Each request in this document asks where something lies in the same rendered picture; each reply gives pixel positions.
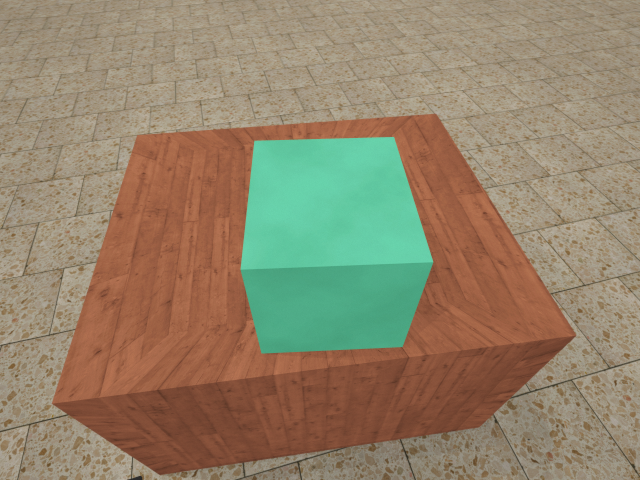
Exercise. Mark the pedestal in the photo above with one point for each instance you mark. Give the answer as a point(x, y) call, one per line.
point(165, 361)

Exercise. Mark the carton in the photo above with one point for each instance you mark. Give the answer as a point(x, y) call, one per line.
point(334, 254)

